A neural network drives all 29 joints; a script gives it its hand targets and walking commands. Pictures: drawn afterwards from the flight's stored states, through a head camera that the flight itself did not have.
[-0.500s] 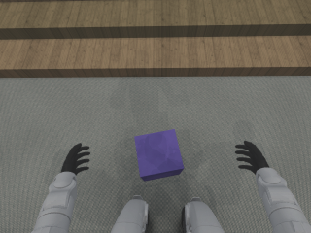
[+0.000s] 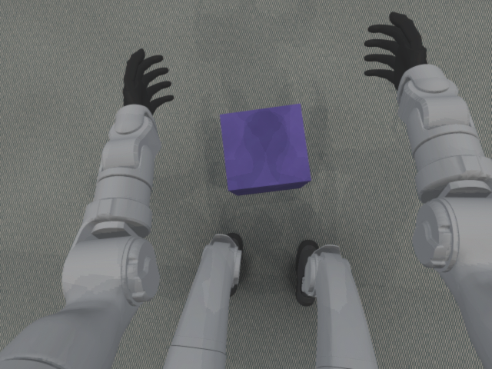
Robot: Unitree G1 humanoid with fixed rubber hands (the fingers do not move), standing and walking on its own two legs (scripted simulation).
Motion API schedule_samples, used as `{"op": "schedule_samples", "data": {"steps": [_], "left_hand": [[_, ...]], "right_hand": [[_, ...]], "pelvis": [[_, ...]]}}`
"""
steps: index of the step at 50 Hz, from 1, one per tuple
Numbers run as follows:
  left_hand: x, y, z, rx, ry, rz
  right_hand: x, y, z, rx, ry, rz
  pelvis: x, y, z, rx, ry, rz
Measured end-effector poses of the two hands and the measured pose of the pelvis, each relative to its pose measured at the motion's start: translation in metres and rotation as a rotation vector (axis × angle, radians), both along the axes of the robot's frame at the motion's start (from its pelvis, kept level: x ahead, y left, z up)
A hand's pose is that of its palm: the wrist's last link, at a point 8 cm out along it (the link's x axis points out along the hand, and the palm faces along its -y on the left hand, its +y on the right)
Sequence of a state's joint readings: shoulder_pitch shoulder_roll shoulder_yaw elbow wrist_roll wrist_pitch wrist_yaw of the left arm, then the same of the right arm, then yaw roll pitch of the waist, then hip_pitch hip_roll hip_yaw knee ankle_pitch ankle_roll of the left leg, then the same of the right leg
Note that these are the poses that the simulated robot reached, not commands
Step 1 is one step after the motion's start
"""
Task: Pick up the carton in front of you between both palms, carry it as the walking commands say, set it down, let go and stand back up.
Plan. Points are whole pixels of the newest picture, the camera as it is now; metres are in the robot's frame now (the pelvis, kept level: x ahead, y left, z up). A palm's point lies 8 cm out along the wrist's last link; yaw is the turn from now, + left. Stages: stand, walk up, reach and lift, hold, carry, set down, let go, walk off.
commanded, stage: reach and lift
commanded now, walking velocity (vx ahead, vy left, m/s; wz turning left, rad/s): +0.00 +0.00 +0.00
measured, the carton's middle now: (264, 155) +0.48 +0.05 -0.51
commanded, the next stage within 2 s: none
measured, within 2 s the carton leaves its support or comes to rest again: leaves its support in 1.78 s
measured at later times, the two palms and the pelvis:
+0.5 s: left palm (175, 145) +0.45 +0.24 -0.29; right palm (351, 126) +0.52 -0.14 -0.30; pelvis +0.01 +0.00 -0.14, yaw +1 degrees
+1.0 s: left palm (194, 155) +0.45 +0.24 -0.45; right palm (331, 142) +0.52 -0.13 -0.46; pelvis -0.03 +0.00 -0.27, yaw +1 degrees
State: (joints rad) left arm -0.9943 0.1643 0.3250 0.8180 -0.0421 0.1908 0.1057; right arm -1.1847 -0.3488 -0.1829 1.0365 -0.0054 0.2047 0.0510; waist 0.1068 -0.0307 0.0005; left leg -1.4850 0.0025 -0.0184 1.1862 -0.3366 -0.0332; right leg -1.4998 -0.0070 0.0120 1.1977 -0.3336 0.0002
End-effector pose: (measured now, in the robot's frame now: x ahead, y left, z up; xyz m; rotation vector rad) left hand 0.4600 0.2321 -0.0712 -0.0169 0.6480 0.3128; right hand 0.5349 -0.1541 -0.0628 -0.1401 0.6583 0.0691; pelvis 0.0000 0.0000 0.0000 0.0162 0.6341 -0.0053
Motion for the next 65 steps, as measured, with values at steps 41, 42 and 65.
{"op": "schedule_samples", "data": {"steps": [41,42,65], "left_hand": [[-0.007,-0.01,-0.338,-0.008,0.094,-0.025],[-0.006,-0.01,-0.343,-0.009,0.092,-0.029],[0.003,-0.013,-0.371,-0.025,0.1,-0.042]], "right_hand": [[-0.012,0.015,-0.35,0.007,0.043,-0.066],[-0.013,0.015,-0.356,0.011,0.047,-0.068],[-0.015,0.029,-0.381,0.012,0.046,-0.051]], "pelvis": [[-0.022,0.003,-0.24,0.021,0.119,0.006],[-0.024,0.003,-0.243,0.022,0.11,0.007],[-0.026,0.008,-0.267,0.003,0.035,0.014]]}}
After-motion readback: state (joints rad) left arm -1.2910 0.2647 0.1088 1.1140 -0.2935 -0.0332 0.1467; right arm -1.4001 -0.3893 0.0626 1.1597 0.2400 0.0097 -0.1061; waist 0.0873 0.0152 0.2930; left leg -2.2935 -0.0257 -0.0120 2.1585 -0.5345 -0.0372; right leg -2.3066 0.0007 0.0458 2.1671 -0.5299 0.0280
